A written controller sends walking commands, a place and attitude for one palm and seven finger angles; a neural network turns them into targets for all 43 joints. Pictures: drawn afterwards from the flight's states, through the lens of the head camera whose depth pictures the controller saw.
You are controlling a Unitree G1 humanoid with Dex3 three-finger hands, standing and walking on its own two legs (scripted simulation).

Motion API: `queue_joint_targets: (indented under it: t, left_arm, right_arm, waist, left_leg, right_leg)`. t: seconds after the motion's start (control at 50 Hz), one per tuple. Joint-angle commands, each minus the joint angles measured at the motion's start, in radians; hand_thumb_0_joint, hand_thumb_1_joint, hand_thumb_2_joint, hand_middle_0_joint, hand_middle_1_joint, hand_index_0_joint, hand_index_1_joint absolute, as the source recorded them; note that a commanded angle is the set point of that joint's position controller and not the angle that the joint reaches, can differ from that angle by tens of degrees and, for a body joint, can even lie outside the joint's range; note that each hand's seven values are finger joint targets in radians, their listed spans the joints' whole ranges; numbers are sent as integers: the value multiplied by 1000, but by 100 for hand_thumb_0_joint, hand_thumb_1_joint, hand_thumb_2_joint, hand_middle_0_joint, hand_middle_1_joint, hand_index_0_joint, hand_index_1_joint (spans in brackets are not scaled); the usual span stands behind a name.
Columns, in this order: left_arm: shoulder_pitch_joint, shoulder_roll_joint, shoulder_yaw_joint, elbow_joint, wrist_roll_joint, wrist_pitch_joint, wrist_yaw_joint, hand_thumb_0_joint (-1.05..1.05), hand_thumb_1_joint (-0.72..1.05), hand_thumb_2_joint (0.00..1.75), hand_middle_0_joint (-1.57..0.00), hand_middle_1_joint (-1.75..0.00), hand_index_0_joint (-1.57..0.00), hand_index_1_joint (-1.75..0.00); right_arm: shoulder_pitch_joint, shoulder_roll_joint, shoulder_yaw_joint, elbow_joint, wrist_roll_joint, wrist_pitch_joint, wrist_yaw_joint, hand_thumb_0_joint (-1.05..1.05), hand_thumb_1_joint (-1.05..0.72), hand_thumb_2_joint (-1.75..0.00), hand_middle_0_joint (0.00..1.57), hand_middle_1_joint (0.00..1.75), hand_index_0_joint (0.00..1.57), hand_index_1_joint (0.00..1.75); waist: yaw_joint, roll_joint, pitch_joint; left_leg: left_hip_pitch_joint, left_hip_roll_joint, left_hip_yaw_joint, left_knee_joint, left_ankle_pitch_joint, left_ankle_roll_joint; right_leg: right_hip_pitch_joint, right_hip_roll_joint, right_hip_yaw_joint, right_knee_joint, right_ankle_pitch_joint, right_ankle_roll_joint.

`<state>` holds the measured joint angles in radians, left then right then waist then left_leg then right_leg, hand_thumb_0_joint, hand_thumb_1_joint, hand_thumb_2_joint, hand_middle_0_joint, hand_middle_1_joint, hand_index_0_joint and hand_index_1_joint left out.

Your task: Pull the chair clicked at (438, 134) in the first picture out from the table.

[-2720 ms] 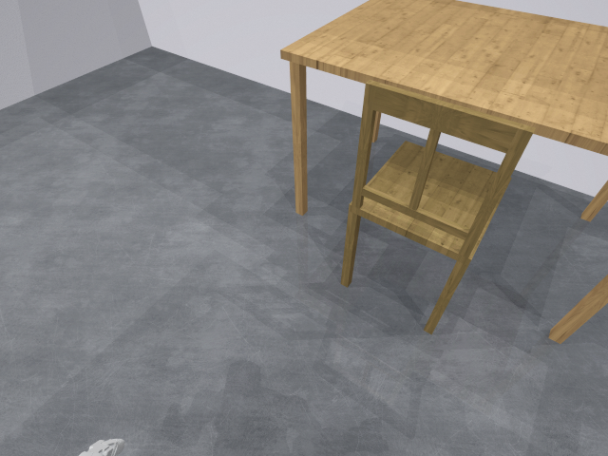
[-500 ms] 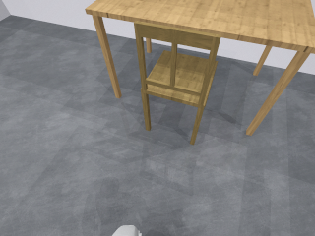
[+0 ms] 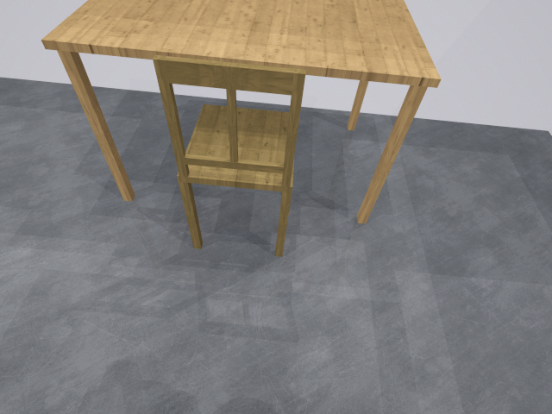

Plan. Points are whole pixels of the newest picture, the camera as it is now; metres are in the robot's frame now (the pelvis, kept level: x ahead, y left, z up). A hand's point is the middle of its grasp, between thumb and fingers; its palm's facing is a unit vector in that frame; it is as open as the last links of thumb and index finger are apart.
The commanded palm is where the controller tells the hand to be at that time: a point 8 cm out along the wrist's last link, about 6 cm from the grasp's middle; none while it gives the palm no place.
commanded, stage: take the last steps up to it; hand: left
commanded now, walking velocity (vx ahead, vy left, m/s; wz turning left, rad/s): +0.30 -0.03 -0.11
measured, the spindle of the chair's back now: (232, 127) +0.84 +0.15 -0.12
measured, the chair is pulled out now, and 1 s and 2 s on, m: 0.00 0.00 0.00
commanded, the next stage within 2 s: come to a stop and stand still in 0.90 s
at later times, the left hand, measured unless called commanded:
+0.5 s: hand out of the picture +0.06 +0.17 -0.18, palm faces +0.03 -0.98 -0.17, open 7.3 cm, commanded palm none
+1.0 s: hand (194, 278) +0.39 +0.18 -0.17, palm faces -0.04 -0.98 -0.21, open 7.3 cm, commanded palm none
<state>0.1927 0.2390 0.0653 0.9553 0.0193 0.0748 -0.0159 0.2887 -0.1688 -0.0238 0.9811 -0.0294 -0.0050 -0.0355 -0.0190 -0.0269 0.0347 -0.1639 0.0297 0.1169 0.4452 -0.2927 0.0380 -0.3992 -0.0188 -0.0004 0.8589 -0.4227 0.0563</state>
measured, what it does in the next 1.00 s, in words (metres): walks ahead: right foot, then left foot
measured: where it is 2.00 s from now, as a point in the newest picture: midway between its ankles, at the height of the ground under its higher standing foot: (264, 379)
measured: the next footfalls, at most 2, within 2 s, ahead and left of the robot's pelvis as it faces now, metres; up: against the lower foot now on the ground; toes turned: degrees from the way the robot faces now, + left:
right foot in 0.12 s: +0.02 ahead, -0.13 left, +0.00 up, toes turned -6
left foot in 0.54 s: +0.28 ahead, +0.11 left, +0.00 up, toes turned +6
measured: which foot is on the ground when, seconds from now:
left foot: down 0.00-0.14, up 0.16-0.52, down 0.54-1.00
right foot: up 0.00-0.10, down 0.12-0.56, up 0.58-1.00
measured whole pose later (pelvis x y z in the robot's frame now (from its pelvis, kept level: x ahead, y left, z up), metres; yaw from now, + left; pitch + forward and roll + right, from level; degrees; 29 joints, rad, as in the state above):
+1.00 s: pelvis +0.32 -0.01 -0.01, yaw -4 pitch +0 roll +2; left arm 0.22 0.18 0.06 1.02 0.02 -0.01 -0.02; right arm 0.37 -0.12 -0.04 1.11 -0.03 -0.05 -0.01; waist -0.03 -0.01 0.03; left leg -0.04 0.01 0.16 0.41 -0.36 0.00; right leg -0.45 -0.09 -0.09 0.64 -0.21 -0.01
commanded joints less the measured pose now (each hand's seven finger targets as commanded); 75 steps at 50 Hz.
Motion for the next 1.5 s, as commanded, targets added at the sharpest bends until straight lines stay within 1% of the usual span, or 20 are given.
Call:
queue_joint_targets:
  t: [0.0, 0.08, 0.12, 0.14, 0.22, 0.44, 0.48, 0.5, 0.54, 0.56, 0.6, 0.68, 0.9, 0.98, 1.02, 1.06, 1.3, 1.42, 1.46, 1.48]
  left_arm:
    - [-76, 12, -3, -84, 6, -45, -12, 0, 90, 90, -20, -30, -20, -30]
    - [85, 38, 8, -3, 7, -79, -3, 0, 90, 90, -20, -30, -20, -30]
    - [282, 180, 33, 67, -1, -92, 20, 0, 90, 90, -20, -30, -20, -30]
    - [298, 165, 35, 78, -6, -103, 28, 0, 90, 90, -20, -30, -20, -30]
    - [165, 35, 8, 55, 3, -123, 36, 0, 90, 90, -20, -30, -20, -30]
    - [255, 71, 3, 132, 10, -147, 38, 0, 90, 90, -20, -30, -20, -30]
    - [229, 83, 9, 135, 8, -145, 35, 0, 90, 90, -20, -30, -20, -30]
    - [238, 65, 7, 137, 3, -144, 32, 0, 90, 90, -20, -30, -20, -30]
    - [283, -21, -3, 92, -13, -142, 17, 0, 90, 90, -20, -30, -20, -30]
    - [247, -7, -4, 78, -7, -133, 24, 0, 90, 90, -20, -30, -20, -30]
    - [165, -18, 2, 83, 6, -134, 6, 0, 90, 90, -20, -30, -20, -30]
    - [259, -72, -1, 116, 16, -103, 0, 0, 90, 90, -20, -30, -20, -30]
    - [21, -52, 3, 14, 9, -99, -5, 0, 90, 90, -20, -30, -20, -30]
    - [211, 4, 17, 75, 14, -125, 5, 0, 90, 90, -20, -30, -20, -30]
    - [349, 138, 31, 107, 2, -139, 28, 0, 90, 90, -20, -30, -20, -30]
    - [178, 98, 14, 76, -3, -128, 47, 0, 90, 90, -20, -30, -20, -30]
    - [9, 110, 30, -15, 13, -67, 69, 0, 90, 90, -20, -30, -20, -30]
    - [5, 98, 28, -17, 5, -49, 57, 0, 90, 90, -20, -30, -20, -30]
    - [69, -10, 0, -26, -7, -39, 49, 0, 90, 90, -20, -30, -20, -30]
    - [50, 14, 3, -34, 3, -29, 50, 0, 90, 90, -20, -30, -20, -30]
  right_arm:
    - [112, -208, -54, 13, -7, -20, -6, 0, -90, -90, 20, 30, 20, 30]
    - [108, -155, -41, 49, 7, -28, 6, 0, -90, -90, 20, 30, 20, 30]
    - [-11, -94, -20, -15, 5, -34, 18, 0, -90, -90, 20, 30, 20, 30]
    - [-49, -126, -30, -16, 0, -27, 21, 0, -90, -90, 20, 30, 20, 30]
    - [15, -66, -43, 40, -7, -11, 40, 0, -90, -90, 20, 30, 20, 30]
    - [-113, -39, -40, -26, 10, -36, 69, 0, -90, -90, 20, 30, 20, 30]
    - [35, -62, -46, 15, 5, -46, 56, 0, -90, -90, 20, 30, 20, 30]
    - [185, -108, -55, 63, -2, -54, 44, 0, -90, -90, 20, 30, 20, 30]
    - [349, -279, -85, 97, -3, -56, 19, 0, -90, -90, 20, 30, 20, 30]
    - [269, -270, -81, 87, 8, -46, 12, 0, -90, -90, 20, 30, 20, 30]
    - [105, -145, -55, 47, 7, -60, 11, 0, -90, -90, 20, 30, 20, 30]
    - [40, -70, -38, 51, 12, -89, 9, 0, -90, -90, 20, 30, 20, 30]
    - [109, -111, -48, 88, 3, -69, 11, 0, -90, -90, 20, 30, 20, 30]
    - [107, -93, -42, 107, 9, -58, 13, 0, -90, -90, 20, 30, 20, 30]
    - [172, -26, -22, 83, 26, -55, 10, 0, -90, -90, 20, 30, 20, 30]
    - [151, -28, -27, 96, 30, -24, -5, 0, -90, -90, 20, 30, 20, 30]
    - [-19, -46, -52, 5, 15, 63, 17, 0, -90, -90, 20, 30, 20, 30]
    - [48, -55, -43, 9, 18, 23, 16, 0, -90, -90, 20, 30, 20, 30]
    - [4, -184, -57, -32, 4, 5, 15, 0, -90, -90, 20, 30, 20, 30]
    - [-41, -214, -58, -50, -1, 6, 1, 0, -90, -90, 20, 30, 20, 30]
  waist:
    - [-40, 180, -6]
    - [41, 70, -54]
    - [133, -215, -26]
    - [139, -229, 5]
    - [24, -51, 128]
    - [33, -99, 112]
    - [-46, -73, 51]
    - [-97, -7, -44]
    - [-104, 351, -184]
    - [-85, 290, -157]
    - [-41, 125, 32]
    - [42, 105, 3]
    - [-5, 98, 101]
    - [82, 9, -12]
    - [81, -242, -188]
    - [34, -155, -174]
    - [28, -143, -101]
    - [-13, -122, -122]
    - [7, 288, -50]
    - [3, 255, -8]
  left_leg:
    - [75, 292, -246, -153, 210, 139]
    - [-150, 199, -145, 51, 45, 39]
    - [-545, 34, 11, 471, -352, -48]
    - [-569, 66, -76, 567, -286, -37]
    - [-502, 116, -69, 619, -45, -64]
    - [-330, 63, -1, 263, 54, -26]
    - [-95, 4, 33, 154, 73, -5]
    - [103, 4, 12, 95, 93, 7]
    - [331, 414, -630, -183, -5, 171]
    - [225, 446, -664, -236, -206, 189]
    - [-6, 350, -480, -272, -248, 151]
    - [-85, 243, -183, -262, 117, 122]
    - [2, 263, -119, -222, 253, 152]
    - [-66, 160, -37, 113, 317, 66]
    - [-275, -30, 7, 585, -314, -26]
    - [-207, 20, -116, 637, -297, -41]
    - [-241, -4, -105, 524, -143, -92]
    - [24, -1, -57, -2, 115, -68]
    - [-52, 319, -421, -203, 256, 45]
    - [-148, 379, -498, -237, 268, 109]
  right_leg:
    - [-6, 6, -56, -147, -54, -40]
    - [413, -28, -26, -504, 148, -100]
    - [586, -380, 434, -645, 52, -276]
    - [491, -372, 469, -690, -38, -296]
    - [263, -271, 208, -712, 45, -248]
    - [289, -229, 66, -629, 401, -207]
    - [240, -187, 8, -440, 525, -184]
    - [198, -135, -26, -219, 553, -159]
    - [-153, 67, -59, 357, -134, -101]
    - [-198, 11, 20, 500, -115, -116]
    - [-246, -73, 20, 493, 73, -110]
    - [-134, -100, -15, 312, 171, -69]
    - [-96, -83, -76, -160, 202, -66]
    - [284, -31, -97, -374, 301, -99]
    - [521, -409, 346, -477, 913, -266]
    - [363, -392, 247, -471, 1103, -285]
    - [194, -313, 43, -490, 820, -251]
    - [123, -205, 17, -382, 424, -144]
    - [-29, -19, -78, -147, -81, -33]
    - [-36, -4, 3, 2, -135, -30]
